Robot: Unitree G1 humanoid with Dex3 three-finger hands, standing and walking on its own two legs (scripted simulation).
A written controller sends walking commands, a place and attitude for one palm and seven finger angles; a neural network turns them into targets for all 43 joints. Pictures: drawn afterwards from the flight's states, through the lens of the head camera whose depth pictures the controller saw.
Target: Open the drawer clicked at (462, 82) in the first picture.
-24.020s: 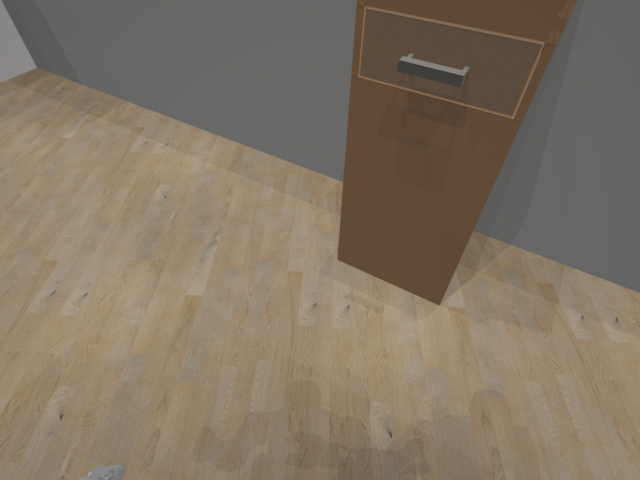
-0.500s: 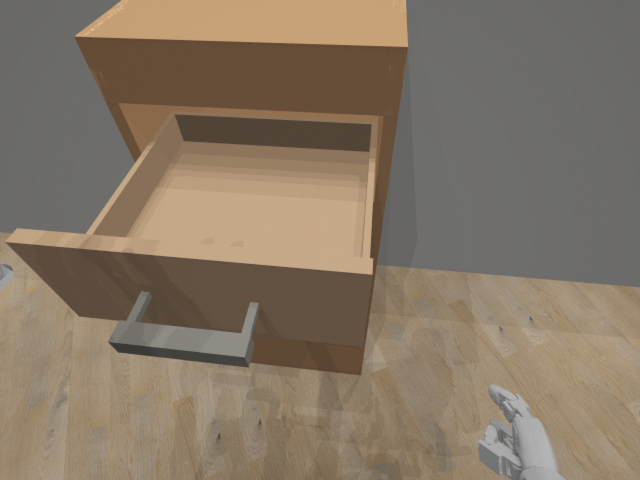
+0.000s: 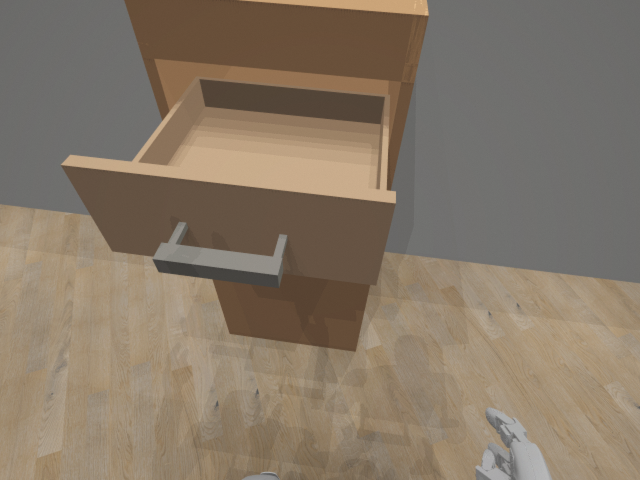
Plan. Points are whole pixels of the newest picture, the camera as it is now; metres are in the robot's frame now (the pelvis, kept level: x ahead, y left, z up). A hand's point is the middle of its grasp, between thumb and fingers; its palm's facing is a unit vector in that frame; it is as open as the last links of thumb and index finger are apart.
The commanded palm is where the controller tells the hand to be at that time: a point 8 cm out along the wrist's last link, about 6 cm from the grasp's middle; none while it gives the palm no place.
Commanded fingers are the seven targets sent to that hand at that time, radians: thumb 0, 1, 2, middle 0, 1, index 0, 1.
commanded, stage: step back with the hand held close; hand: left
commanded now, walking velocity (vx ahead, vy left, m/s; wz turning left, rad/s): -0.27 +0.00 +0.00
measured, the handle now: (225, 250) +0.36 +0.14 +0.11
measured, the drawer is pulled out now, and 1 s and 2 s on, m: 0.27 0.27 0.27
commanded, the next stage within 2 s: stop stepping back and stand still in 0.26 s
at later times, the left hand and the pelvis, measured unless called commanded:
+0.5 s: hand out of the picture +0.11 +0.23 +0.29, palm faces +0.48 -0.73 -0.49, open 7.4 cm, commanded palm +0.04 +0.29 +0.29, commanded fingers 0.00 0.90 0.90 -0.20 -0.30 -0.20 -0.30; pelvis -0.10 +0.01 +0.01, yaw -2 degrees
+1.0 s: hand out of the picture +0.03 +0.26 +0.30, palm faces +0.57 -0.75 -0.34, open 7.4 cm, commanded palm -0.04 +0.29 +0.29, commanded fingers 0.00 0.90 0.90 -0.20 -0.30 -0.20 -0.30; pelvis -0.18 +0.01 +0.01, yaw -2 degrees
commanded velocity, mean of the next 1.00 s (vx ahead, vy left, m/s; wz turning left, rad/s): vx -0.01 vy -0.01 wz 0.00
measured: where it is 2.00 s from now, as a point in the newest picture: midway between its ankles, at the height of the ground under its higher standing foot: outside the picture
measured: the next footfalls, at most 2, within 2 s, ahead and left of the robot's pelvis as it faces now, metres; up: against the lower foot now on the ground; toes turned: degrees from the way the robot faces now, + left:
right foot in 0.26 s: -0.07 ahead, -0.13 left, +0.00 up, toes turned +0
left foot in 0.44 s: +0.01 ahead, +0.10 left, +0.00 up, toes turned +0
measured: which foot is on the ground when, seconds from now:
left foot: down 0.00-0.28, up 0.30-0.42, down 0.44-1.00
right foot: down 0.00-0.04, up 0.06-0.24, down 0.26-0.90, up 0.92-1.00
